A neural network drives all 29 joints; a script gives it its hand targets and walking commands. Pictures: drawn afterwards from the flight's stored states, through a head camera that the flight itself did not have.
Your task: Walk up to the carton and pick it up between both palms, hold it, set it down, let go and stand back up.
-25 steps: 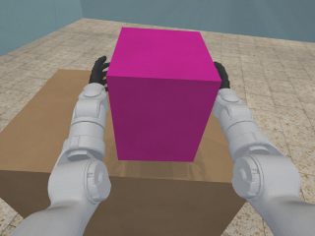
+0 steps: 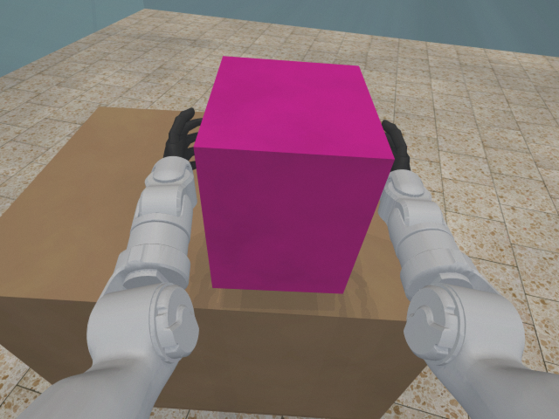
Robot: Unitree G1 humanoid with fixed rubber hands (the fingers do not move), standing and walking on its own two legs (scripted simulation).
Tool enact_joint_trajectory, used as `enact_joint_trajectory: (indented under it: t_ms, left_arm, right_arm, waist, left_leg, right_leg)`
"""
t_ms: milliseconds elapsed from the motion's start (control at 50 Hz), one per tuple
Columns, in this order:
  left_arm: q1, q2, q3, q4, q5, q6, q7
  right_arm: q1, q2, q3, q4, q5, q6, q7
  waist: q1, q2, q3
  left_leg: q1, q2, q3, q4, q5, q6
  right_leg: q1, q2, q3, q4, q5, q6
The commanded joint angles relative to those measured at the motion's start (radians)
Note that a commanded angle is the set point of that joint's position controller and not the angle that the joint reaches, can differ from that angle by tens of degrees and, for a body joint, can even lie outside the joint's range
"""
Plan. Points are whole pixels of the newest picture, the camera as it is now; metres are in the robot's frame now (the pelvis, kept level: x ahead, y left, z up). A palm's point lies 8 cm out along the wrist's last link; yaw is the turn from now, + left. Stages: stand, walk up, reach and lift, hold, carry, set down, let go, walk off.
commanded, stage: set down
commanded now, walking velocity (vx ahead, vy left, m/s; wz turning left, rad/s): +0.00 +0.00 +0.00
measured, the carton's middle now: (284, 178) +0.47 +0.00 +0.12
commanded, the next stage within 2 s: none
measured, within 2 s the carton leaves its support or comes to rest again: neither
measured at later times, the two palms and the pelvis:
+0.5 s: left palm (183, 173) +0.45 +0.15 +0.15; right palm (388, 182) +0.42 -0.16 +0.15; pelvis +0.01 +0.00 +0.00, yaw -1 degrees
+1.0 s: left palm (191, 180) +0.46 +0.15 +0.13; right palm (388, 188) +0.43 -0.16 +0.13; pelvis +0.01 +0.00 +0.00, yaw -2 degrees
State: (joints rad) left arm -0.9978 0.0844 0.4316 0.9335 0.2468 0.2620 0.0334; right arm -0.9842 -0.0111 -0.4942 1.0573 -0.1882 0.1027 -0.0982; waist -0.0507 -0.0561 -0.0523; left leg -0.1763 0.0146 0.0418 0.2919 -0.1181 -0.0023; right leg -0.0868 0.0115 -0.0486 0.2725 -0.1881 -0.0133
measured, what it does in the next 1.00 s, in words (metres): stands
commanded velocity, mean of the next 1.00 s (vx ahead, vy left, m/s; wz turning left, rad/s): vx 0.00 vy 0.00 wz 0.00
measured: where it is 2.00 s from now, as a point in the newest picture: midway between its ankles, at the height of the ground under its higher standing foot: outside the picture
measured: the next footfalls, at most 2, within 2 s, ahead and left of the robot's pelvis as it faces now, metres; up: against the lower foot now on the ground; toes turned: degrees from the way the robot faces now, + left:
none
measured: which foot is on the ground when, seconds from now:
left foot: down 0.00-1.00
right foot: down 0.00-1.00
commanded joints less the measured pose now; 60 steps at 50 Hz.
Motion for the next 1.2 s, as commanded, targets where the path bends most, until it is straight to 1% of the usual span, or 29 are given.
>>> enact_joint_trajectory:
  t_ms: [0, 20, 60, 120, 160, 240, 260, 300, 360, 400, 420, 460, 480, 520, 580, 640, 680, 760, 820, 860, 900, 960, 980, 1020, 1040, 1080, 1120, 1140, 1180]
  left_arm:
    - [-0.744, -0.528, -0.262, -0.090, -0.068, -0.065, -0.125]
    - [-0.736, -0.517, -0.253, -0.083, -0.064, -0.069, -0.123]
    - [-0.714, -0.499, -0.228, -0.057, -0.054, -0.068, -0.128]
    - [-0.719, -0.491, -0.216, -0.057, -0.052, -0.077, -0.132]
    - [-0.705, -0.483, -0.210, -0.047, -0.046, -0.080, -0.133]
    - [-0.695, -0.454, -0.174, -0.028, -0.021, -0.084, -0.143]
    - [-0.701, -0.457, -0.177, -0.032, -0.026, -0.089, -0.145]
    - [-0.696, -0.455, -0.165, -0.025, -0.017, -0.096, -0.146]
    - [-0.703, -0.449, -0.149, -0.013, 0.002, -0.106, -0.142]
    - [-0.708, -0.454, -0.160, -0.025, -0.004, -0.116, -0.140]
    - [-0.710, -0.450, -0.154, -0.018, -0.004, -0.120, -0.139]
    - [-0.719, -0.462, -0.166, -0.025, -0.004, -0.131, -0.134]
    - [-0.723, -0.471, -0.175, -0.030, -0.004, -0.137, -0.127]
    - [-0.715, -0.456, -0.154, -0.018, 0.010, -0.139, -0.123]
    - [-0.719, -0.460, -0.153, -0.014, 0.005, -0.148, -0.125]
    - [-0.712, -0.439, -0.122, 0.018, 0.018, -0.155, -0.130]
    - [-0.715, -0.435, -0.111, 0.035, 0.025, -0.162, -0.129]
    - [-0.735, -0.422, -0.087, 0.040, 0.037, -0.181, -0.131]
    - [-0.758, -0.417, -0.075, 0.050, 0.041, -0.199, -0.128]
    - [-0.747, -0.403, -0.056, 0.066, 0.056, -0.202, -0.127]
    - [-0.743, -0.387, -0.039, 0.069, 0.063, -0.205, -0.130]
    - [-0.736, -0.388, -0.026, 0.090, 0.072, -0.205, -0.133]
    - [-0.744, -0.391, -0.036, 0.079, 0.066, -0.210, -0.133]
    - [-0.748, -0.378, -0.015, 0.098, 0.073, -0.211, -0.130]
    - [-0.750, -0.379, -0.018, 0.090, 0.076, -0.215, -0.128]
    - [-0.775, -0.369, -0.010, 0.083, 0.076, -0.223, -0.126]
    - [-0.764, -0.387, -0.014, 0.091, 0.076, -0.237, -0.120]
    - [-0.765, -0.385, -0.012, 0.091, 0.075, -0.246, -0.115]
    - [-0.777, -0.387, -0.025, 0.081, 0.075, -0.257, -0.109]
  right_arm:
    - [-0.825, 0.475, 0.211, -0.233, 0.003, -0.125, 0.154]
    - [-0.809, 0.474, 0.213, -0.219, 0.001, -0.123, 0.157]
    - [-0.805, 0.474, 0.206, -0.226, -0.011, -0.122, 0.157]
    - [-0.797, 0.491, 0.204, -0.234, -0.027, -0.125, 0.158]
    - [-0.776, 0.487, 0.199, -0.219, -0.033, -0.123, 0.160]
    - [-0.741, 0.491, 0.161, -0.203, -0.071, -0.116, 0.162]
    - [-0.741, 0.495, 0.160, -0.208, -0.074, -0.119, 0.164]
    - [-0.743, 0.490, 0.151, -0.215, -0.082, -0.126, 0.170]
    - [-0.724, 0.492, 0.117, -0.200, -0.120, -0.131, 0.180]
    - [-0.712, 0.490, 0.108, -0.202, -0.133, -0.141, 0.185]
    - [-0.720, 0.492, 0.104, -0.207, -0.138, -0.145, 0.188]
    - [-0.724, 0.496, 0.102, -0.218, -0.152, -0.157, 0.191]
    - [-0.715, 0.493, 0.097, -0.209, -0.156, -0.163, 0.195]
    - [-0.697, 0.485, 0.077, -0.188, -0.173, -0.162, 0.202]
    - [-0.697, 0.486, 0.065, -0.191, -0.188, -0.170, 0.205]
    - [-0.707, 0.498, 0.064, -0.207, -0.201, -0.171, 0.208]
    - [-0.706, 0.493, 0.051, -0.199, -0.211, -0.170, 0.211]
    - [-0.679, 0.511, 0.036, -0.182, -0.242, -0.166, 0.215]
    - [-0.683, 0.513, 0.009, -0.184, -0.260, -0.171, 0.220]
    - [-0.662, 0.510, -0.003, -0.167, -0.273, -0.165, 0.222]
    - [-0.641, 0.510, -0.013, -0.154, -0.285, -0.155, 0.222]
    - [-0.652, 0.513, -0.026, -0.161, -0.297, -0.155, 0.224]
    - [-0.650, 0.514, -0.028, -0.170, -0.301, -0.157, 0.225]
    - [-0.665, 0.504, -0.039, -0.182, -0.309, -0.155, 0.230]
    - [-0.643, 0.505, -0.045, -0.160, -0.310, -0.153, 0.232]
    - [-0.653, 0.512, -0.049, -0.168, -0.319, -0.152, 0.232]
    - [-0.662, 0.529, -0.039, -0.185, -0.334, -0.168, 0.234]
    - [-0.657, 0.529, -0.042, -0.174, -0.340, -0.172, 0.236]
    - [-0.633, 0.532, -0.048, -0.148, -0.344, -0.178, 0.239]
  waist:
    - [0.002, 0.100, -0.637]
    - [0.006, 0.098, -0.619]
    - [0.012, 0.070, -0.596]
    - [0.020, 0.060, -0.602]
    - [0.017, 0.066, -0.592]
    - [0.011, 0.047, -0.551]
    - [0.011, 0.047, -0.568]
    - [0.023, 0.061, -0.572]
    - [0.014, 0.067, -0.570]
    - [0.011, 0.075, -0.589]
    - [0.017, 0.071, -0.597]
    - [0.017, 0.087, -0.647]
    - [0.019, 0.113, -0.662]
    - [0.020, 0.100, -0.637]
    - [0.020, 0.091, -0.656]
    - [0.035, 0.067, -0.634]
    - [0.040, 0.085, -0.644]
    - [0.031, 0.056, -0.641]
    - [0.033, 0.063, -0.674]
    - [0.035, 0.071, -0.645]
    - [0.033, 0.063, -0.624]
    - [0.039, 0.066, -0.626]
    - [0.034, 0.066, -0.657]
    - [0.047, 0.066, -0.653]
    - [0.044, 0.084, -0.647]
    - [0.049, 0.079, -0.661]
    - [0.062, 0.080, -0.721]
    - [0.064, 0.079, -0.728]
    - [0.059, 0.100, -0.747]
  left_leg:
    - [0.338, -0.021, 0.036, 0.060, 0.329, -0.066]
    - [0.333, -0.021, 0.038, 0.065, 0.343, -0.065]
    - [0.305, -0.021, 0.039, 0.052, 0.305, -0.053]
    - [0.256, -0.024, 0.045, 0.043, 0.291, -0.045]
    - [0.240, -0.025, 0.044, 0.038, 0.285, -0.045]
    - [0.223, -0.027, 0.054, 0.025, 0.257, -0.037]
    - [0.226, -0.024, 0.054, 0.026, 0.267, -0.040]
    - [0.224, -0.025, 0.059, 0.025, 0.276, -0.041]
    - [0.249, -0.019, 0.061, 0.027, 0.279, -0.045]
    - [0.277, -0.013, 0.061, 0.042, 0.329, -0.052]
    - [0.275, -0.013, 0.064, 0.043, 0.323, -0.050]
    - [0.293, -0.010, 0.064, 0.055, 0.353, -0.055]
    - [0.321, -0.004, 0.061, 0.064, 0.386, -0.067]
    - [0.350, -0.002, 0.061, 0.072, 0.397, -0.064]
    - [0.344, -0.001, 0.066, 0.078, 0.418, -0.066]
    - [0.268, -0.009, 0.075, 0.062, 0.360, -0.044]
    - [0.258, -0.008, 0.076, 0.054, 0.338, -0.047]
    - [0.257, -0.007, 0.077, 0.053, 0.333, -0.038]
    - [0.255, -0.006, 0.083, 0.049, 0.320, -0.038]
    - [0.264, -0.006, 0.087, 0.053, 0.328, -0.037]
    - [0.259, -0.005, 0.088, 0.053, 0.333, -0.032]
    - [0.273, -0.002, 0.088, 0.056, 0.339, -0.028]
    - [0.278, 0.000, 0.088, 0.058, 0.345, -0.031]
    - [0.274, -0.002, 0.092, 0.056, 0.333, -0.026]
    - [0.282, 0.000, 0.090, 0.059, 0.356, -0.032]
    - [0.289, -0.001, 0.092, 0.063, 0.357, -0.027]
    - [0.298, 0.003, 0.091, 0.079, 0.403, -0.023]
    - [0.319, 0.008, 0.088, 0.085, 0.425, -0.024]
    - [0.376, 0.015, 0.088, 0.109, 0.490, -0.033]
  right_leg:
    - [0.078, 0.018, -0.056, 0.035, 0.458, 0.063]
    - [0.077, 0.018, -0.055, 0.037, 0.469, 0.063]
    - [0.094, 0.013, -0.050, 0.040, 0.473, 0.071]
    - [0.136, 0.004, -0.042, 0.058, 0.529, 0.080]
    - [0.147, 0.000, -0.038, 0.066, 0.548, 0.082]
    - [0.147, -0.003, -0.040, 0.062, 0.530, 0.088]
    - [0.147, -0.002, -0.041, 0.067, 0.542, 0.088]
    - [0.144, -0.004, -0.040, 0.066, 0.535, 0.085]
    - [0.111, -0.002, -0.049, 0.061, 0.486, 0.084]
    - [0.085, 0.002, -0.054, 0.063, 0.497, 0.083]
    - [0.077, 0.002, -0.054, 0.058, 0.479, 0.080]
    - [0.063, 0.003, -0.057, 0.064, 0.488, 0.079]
    - [0.035, 0.007, -0.063, 0.065, 0.472, 0.073]
    - [-0.002, 0.008, -0.066, 0.050, 0.430, 0.071]
    - [-0.005, 0.006, -0.067, 0.056, 0.444, 0.077]
    - [0.037, -0.006, -0.057, 0.068, 0.479, 0.086]
    - [0.033, -0.009, -0.057, 0.070, 0.467, 0.084]
    - [0.032, -0.007, -0.057, 0.079, 0.485, 0.095]
    - [0.014, -0.008, -0.058, 0.076, 0.458, 0.094]
    - [-0.002, -0.010, -0.058, 0.073, 0.459, 0.093]
    - [-0.011, -0.010, -0.059, 0.075, 0.457, 0.098]
    - [-0.042, -0.010, -0.062, 0.068, 0.438, 0.097]
    - [-0.051, -0.007, -0.064, 0.066, 0.433, 0.097]
    - [-0.061, -0.008, -0.065, 0.061, 0.408, 0.093]
    - [-0.074, -0.007, -0.068, 0.067, 0.416, 0.092]
    - [-0.090, -0.010, -0.068, 0.063, 0.407, 0.097]
    - [-0.109, -0.006, -0.073, 0.074, 0.435, 0.098]
    - [-0.131, -0.004, -0.076, 0.074, 0.422, 0.098]
    - [-0.193, 0.001, -0.083, 0.065, 0.403, 0.091]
